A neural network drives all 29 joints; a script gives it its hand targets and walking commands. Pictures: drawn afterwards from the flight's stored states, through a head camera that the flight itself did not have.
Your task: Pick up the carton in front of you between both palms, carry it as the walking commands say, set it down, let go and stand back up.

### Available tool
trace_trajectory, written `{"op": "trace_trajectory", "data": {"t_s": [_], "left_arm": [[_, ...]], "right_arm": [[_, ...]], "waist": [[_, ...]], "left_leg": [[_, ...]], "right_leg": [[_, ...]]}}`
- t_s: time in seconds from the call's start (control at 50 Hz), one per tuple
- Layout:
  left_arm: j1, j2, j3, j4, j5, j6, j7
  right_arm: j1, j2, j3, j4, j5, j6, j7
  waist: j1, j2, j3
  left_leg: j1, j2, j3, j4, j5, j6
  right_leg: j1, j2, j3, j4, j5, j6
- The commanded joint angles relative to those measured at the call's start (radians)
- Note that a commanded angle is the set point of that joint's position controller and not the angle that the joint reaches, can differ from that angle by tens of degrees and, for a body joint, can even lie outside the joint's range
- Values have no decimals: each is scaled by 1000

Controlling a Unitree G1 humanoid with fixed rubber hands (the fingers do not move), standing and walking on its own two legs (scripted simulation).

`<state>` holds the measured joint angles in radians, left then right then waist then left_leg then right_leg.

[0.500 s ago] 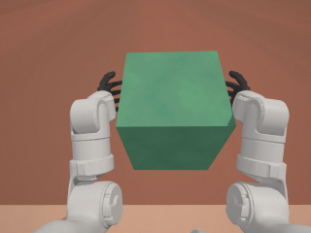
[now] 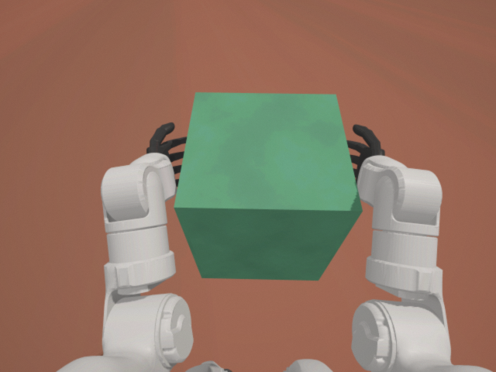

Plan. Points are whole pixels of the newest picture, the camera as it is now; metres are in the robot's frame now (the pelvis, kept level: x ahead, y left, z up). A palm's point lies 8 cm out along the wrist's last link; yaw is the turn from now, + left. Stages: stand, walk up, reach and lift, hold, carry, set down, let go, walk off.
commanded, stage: carry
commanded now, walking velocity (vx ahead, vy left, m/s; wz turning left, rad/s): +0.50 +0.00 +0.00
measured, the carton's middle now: (262, 194) +0.37 -0.02 +0.07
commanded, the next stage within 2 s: none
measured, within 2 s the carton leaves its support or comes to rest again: neither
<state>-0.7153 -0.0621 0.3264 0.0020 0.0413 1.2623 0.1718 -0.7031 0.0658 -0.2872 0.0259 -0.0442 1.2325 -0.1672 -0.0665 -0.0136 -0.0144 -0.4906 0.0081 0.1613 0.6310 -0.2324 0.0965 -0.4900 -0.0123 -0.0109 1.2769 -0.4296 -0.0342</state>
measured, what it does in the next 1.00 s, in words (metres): walks ahead: right foot, then left foot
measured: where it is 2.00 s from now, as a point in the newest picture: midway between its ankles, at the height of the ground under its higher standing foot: (244, 158)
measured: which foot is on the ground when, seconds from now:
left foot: down 0.00-0.32, up 0.34-0.72, down 0.74-1.00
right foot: up 0.00-0.28, down 0.30-0.76, up 0.78-1.00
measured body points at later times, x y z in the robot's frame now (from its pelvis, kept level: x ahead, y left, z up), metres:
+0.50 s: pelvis +0.30 -0.04 +0.03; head +0.31 -0.06 +0.47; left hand +0.64 +0.12 +0.14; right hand +0.67 -0.18 +0.14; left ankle +0.28 +0.09 -0.65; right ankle +0.30 -0.12 -0.72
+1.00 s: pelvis +0.62 +0.01 +0.03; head +0.60 +0.02 +0.48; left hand +0.88 +0.15 +0.11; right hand +0.87 -0.15 +0.11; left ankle +0.60 +0.08 -0.72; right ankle +0.67 -0.14 -0.66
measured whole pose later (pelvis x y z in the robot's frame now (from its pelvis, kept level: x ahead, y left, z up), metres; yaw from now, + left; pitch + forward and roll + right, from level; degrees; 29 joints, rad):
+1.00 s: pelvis +0.62 +0.01 +0.03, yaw +0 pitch +4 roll -1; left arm -0.05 -0.13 0.06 -0.40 0.07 1.20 0.12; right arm -0.03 0.13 -0.08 -0.40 -0.06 1.19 -0.12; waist -0.03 0.00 -0.15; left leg -0.17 0.03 0.21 0.29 -0.20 0.06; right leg -0.57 -0.10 -0.10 0.84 -0.24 0.03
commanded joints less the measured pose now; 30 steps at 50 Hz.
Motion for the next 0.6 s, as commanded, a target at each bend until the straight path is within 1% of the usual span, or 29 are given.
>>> {"op": "trace_trajectory", "data": {"t_s": [0.0, 0.02, 0.06, 0.08, 0.1, 0.16, 0.18, 0.22, 0.24, 0.26, 0.28, 0.3, 0.32, 0.34, 0.36, 0.38, 0.4, 0.42, 0.44, 0.48, 0.5, 0.54, 0.58], "left_arm": [[-700, -895, -625, -101, -242, -35, -82], [-682, -882, -631, -109, -235, -37, -77], [-644, -847, -637, -123, -225, -36, -69], [-634, -828, -638, -133, -224, -32, -65], [-620, -810, -636, -134, -221, -26, -63], [-588, -771, -629, -98, -211, -5, -65], [-584, -766, -624, -79, -210, 1, -68], [-589, -765, -611, -39, -212, 11, -78], [-591, -769, -603, -15, -214, 14, -82], [-590, -772, -594, 11, -216, 16, -85], [-579, -774, -581, 42, -214, 17, -86], [-555, -760, -558, 71, -206, 17, -84], [-586, -756, -550, 82, -200, 11, -79], [-580, -785, -552, 77, -214, 7, -83], [-608, -834, -571, 50, -235, -3, -91], [-637, -887, -592, 25, -255, -12, -102], [-655, -942, -620, -5, -276, -23, -113], [-654, -989, -641, -27, -291, -35, -124], [-627, -1021, -658, -45, -296, -46, -135], [-544, -1066, -694, -81, -294, -63, -158], [-494, -1085, -717, -102, -293, -71, -170], [-388, -1104, -763, -158, -291, -87, -190], [-277, -1094, -811, -233, -288, -100, -206]], "right_arm": [[-854, 953, 683, -221, 414, -21, 128], [-841, 937, 689, -235, 416, -23, 127], [-800, 895, 689, -249, 415, -18, 124], [-783, 875, 687, -252, 412, -13, 122], [-761, 856, 681, -243, 405, -6, 120], [-699, 815, 653, -173, 373, 13, 118], [-688, 808, 642, -145, 360, 18, 118], [-670, 799, 614, -90, 333, 25, 116], [-667, 797, 601, -64, 321, 28, 115], [-660, 798, 588, -35, 310, 31, 113], [-649, 793, 576, -5, 300, 34, 111], [-652, 789, 561, 18, 295, 39, 109], [-664, 809, 546, 24, 288, 42, 106], [-683, 820, 551, 22, 281, 41, 106], [-695, 859, 556, 23, 287, 36, 107], [-689, 906, 559, 31, 287, 29, 110], [-663, 947, 563, 30, 286, 18, 115], [-636, 986, 573, 26, 280, 8, 121], [-599, 1013, 588, 18, 269, -4, 125], [-504, 1056, 625, -8, 246, -31, 133], [-452, 1072, 648, -29, 237, -43, 137], [-340, 1094, 701, -89, 226, -65, 148], [-229, 1094, 755, -174, 222, -82, 158]], "waist": [[21, 106, -525], [18, 119, -524], [5, 123, -512], [0, 123, -505], [-2, 130, -497], [-6, 151, -453], [-7, 153, -435], [-2, 169, -397], [17, 162, -394], [42, 131, -414], [71, 91, -460], [100, -66, -526], [106, -295, -523], [109, -251, -500], [118, -168, -476], [109, -71, -455], [97, -50, -440], [89, -67, -442], [87, -95, -446], [85, -118, -437], [85, -116, -428], [88, -118, -403], [92, -130, -391]], "left_leg": [[578, 288, -455, -247, 140, 111], [573, 284, -423, -253, 152, 114], [588, 275, -369, -272, 184, 129], [592, 269, -336, -275, 216, 131], [582, 258, -303, -277, 240, 125], [559, 225, -214, -260, 359, 85], [550, 215, -187, -256, 381, 70], [538, 208, -155, -230, 407, 40], [521, 197, -126, -175, 452, 17], [469, 175, -73, -68, 495, -14], [345, 152, -37, 66, 433, -56], [135, 97, -14, 305, 145, -103], [-207, -52, -60, 514, -265, -120], [-316, -15, -148, 627, -307, -95], [-345, 24, -166, 645, -264, -86], [-329, 56, -170, 606, -208, -89], [-296, 80, -173, 541, -162, -96], [-248, 89, -169, 476, -130, -108], [-212, 83, -149, 413, -114, -117], [-196, 77, -116, 291, -74, -136], [-194, 75, -102, 221, -41, -140], [-188, 61, -65, 88, 27, -142], [-154, 40, -30, -18, 102, -134]], "right_leg": [[-238, -53, 41, -28, 42, -16], [-233, -52, 25, -70, 45, -10], [-254, -50, -5, -200, 54, 8], [-248, -51, -17, -277, 69, 16], [-221, -49, -30, -351, 97, 20], [-133, -21, -83, -552, 223, 24], [-98, -7, -108, -613, 250, 23], [-28, 14, -139, -724, 292, 12], [52, 31, -158, -794, 325, 1], [199, 47, -193, -862, 352, -10], [398, -10, -134, -852, 324, -36], [591, -226, 184, -858, 269, -88], [792, -383, 542, -906, 358, -215], [794, -376, 546, -906, 356, -242], [752, -355, 471, -893, 430, -224], [698, -341, 395, -905, 475, -195], [645, -328, 333, -939, 469, -167], [611, -310, 275, -970, 455, -143], [594, -300, 225, -992, 464, -130], [613, -281, 152, -1030, 507, -126], [631, -266, 114, -1033, 542, -120], [667, -236, 51, -1024, 651, -102], [697, -219, 0, -1014, 756, -85]]}}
